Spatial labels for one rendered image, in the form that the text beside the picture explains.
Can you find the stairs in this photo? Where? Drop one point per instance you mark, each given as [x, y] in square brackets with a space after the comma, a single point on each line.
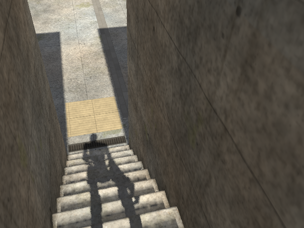
[109, 188]

